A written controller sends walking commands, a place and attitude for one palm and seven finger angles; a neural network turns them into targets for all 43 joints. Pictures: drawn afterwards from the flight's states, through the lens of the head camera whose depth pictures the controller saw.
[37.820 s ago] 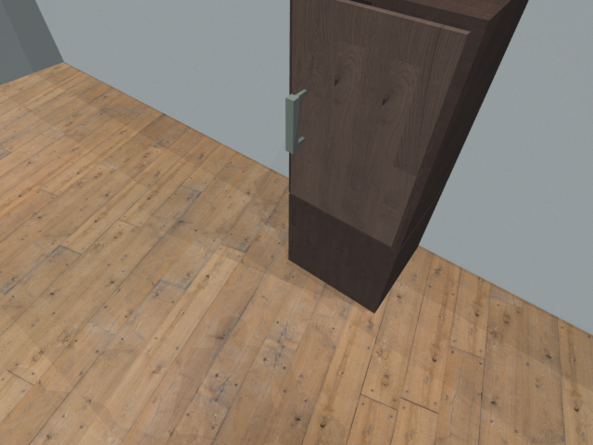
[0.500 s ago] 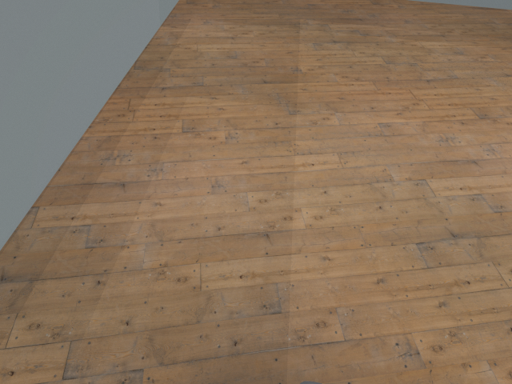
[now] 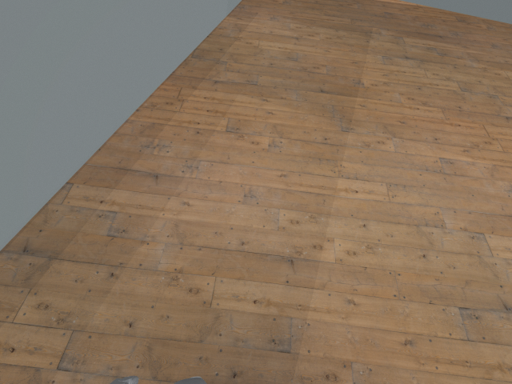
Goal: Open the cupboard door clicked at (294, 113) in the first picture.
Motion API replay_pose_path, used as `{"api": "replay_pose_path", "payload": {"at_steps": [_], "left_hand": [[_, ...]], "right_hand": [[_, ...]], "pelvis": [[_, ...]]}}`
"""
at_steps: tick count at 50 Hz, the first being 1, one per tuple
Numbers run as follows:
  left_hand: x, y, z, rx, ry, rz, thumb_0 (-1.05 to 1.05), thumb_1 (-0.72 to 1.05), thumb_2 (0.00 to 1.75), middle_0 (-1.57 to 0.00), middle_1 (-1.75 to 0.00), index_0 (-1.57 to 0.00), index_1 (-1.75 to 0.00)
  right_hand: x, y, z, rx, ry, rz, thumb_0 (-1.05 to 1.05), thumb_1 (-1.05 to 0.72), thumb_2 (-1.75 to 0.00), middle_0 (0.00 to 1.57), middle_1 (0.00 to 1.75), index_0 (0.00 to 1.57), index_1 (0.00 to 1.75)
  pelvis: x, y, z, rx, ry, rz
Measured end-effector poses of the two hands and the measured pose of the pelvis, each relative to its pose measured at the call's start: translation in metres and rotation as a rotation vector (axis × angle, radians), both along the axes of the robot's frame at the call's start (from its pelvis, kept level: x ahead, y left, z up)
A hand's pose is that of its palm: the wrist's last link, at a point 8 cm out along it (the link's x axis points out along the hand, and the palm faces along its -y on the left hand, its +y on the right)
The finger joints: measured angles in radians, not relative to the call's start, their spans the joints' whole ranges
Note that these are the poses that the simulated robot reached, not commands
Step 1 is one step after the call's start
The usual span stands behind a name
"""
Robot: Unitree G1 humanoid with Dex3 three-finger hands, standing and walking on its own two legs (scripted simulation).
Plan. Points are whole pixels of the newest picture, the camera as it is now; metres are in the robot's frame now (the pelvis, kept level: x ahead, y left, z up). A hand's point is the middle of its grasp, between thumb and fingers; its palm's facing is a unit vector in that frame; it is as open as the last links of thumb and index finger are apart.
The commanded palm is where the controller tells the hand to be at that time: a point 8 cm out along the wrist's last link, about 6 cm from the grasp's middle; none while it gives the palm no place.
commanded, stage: turn to face it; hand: left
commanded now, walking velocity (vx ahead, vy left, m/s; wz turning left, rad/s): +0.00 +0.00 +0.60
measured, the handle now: out of the picture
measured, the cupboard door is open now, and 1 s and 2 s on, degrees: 48 48 48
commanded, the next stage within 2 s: none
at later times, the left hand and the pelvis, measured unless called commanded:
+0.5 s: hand out of the picture +0.06 +0.15 -0.13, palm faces +0.29 -0.91 -0.30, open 7.4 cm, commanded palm none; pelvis +0.05 -0.07 +0.02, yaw +19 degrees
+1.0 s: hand out of the picture +0.04 +0.14 -0.14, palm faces +0.58 -0.75 -0.32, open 7.4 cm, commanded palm none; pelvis +0.09 -0.10 +0.00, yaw +37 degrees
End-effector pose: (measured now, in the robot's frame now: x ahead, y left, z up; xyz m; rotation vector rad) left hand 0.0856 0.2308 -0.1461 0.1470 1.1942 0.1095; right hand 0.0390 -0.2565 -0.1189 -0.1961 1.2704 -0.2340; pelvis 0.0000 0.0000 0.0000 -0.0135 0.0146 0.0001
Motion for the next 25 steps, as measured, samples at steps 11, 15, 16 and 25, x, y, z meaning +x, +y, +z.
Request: {"api": "replay_pose_path", "payload": {"at_steps": [11, 15, 16, 25], "left_hand": [[0.002, 0.019, 0.033, 0.088, 0.006, 0.132, 0.00, 0.92, 0.89, -0.20, -0.30, -0.19, -0.30], [0.003, 0.007, 0.044, 0.125, -0.026, 0.172, 0.00, 0.91, 0.90, -0.20, -0.30, -0.19, -0.30], [0.002, 0.003, 0.044, 0.138, -0.038, 0.182, 0.00, 0.91, 0.90, -0.20, -0.30, -0.19, -0.30], [-0.045, -0.044, 0.050, 0.130, 0.046, 0.312, 0.00, 0.91, 0.89, -0.20, -0.30, -0.20, -0.30]], "right_hand": [[0.089, -0.013, 0.015, -0.007, -0.063, 0.179, 0.00, -0.90, -0.90, 0.20, 0.30, 0.20, 0.30], [0.109, -0.029, 0.003, 0.021, -0.046, 0.222, 0.01, -0.90, -0.90, 0.21, 0.30, 0.20, 0.30], [0.115, -0.034, -0.002, 0.029, -0.043, 0.231, 0.01, -0.90, -0.90, 0.21, 0.30, 0.21, 0.30], [0.175, -0.041, -0.001, 0.064, -0.024, 0.349, 0.01, -0.90, -0.90, 0.20, 0.30, 0.20, 0.30]], "pelvis": [[0.022, -0.021, 0.018, -0.004, 0.029, 0.117], [0.030, -0.041, 0.015, 0.002, 0.029, 0.177], [0.033, -0.047, 0.012, 0.010, 0.030, 0.193], [0.050, -0.073, 0.021, 0.060, 0.020, 0.323]]}}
